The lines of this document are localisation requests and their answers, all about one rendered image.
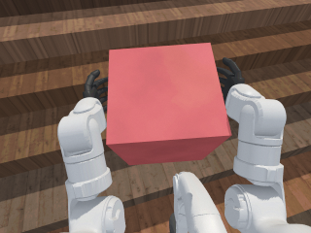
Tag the carton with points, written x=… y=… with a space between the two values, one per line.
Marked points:
x=165 y=104

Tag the robot left upper arm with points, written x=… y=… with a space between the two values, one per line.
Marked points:
x=103 y=214

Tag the robot right shin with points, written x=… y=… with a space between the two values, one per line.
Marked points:
x=180 y=215

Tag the robot right thigh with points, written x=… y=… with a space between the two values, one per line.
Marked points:
x=201 y=213

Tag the left robot hand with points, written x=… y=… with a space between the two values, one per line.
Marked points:
x=91 y=86

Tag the robot right forearm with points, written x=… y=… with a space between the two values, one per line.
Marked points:
x=260 y=136

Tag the robot left forearm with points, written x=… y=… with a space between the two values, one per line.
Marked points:
x=79 y=136

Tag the robot right upper arm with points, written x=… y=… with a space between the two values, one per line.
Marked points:
x=253 y=208

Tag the right robot hand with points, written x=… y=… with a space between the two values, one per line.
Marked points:
x=233 y=78

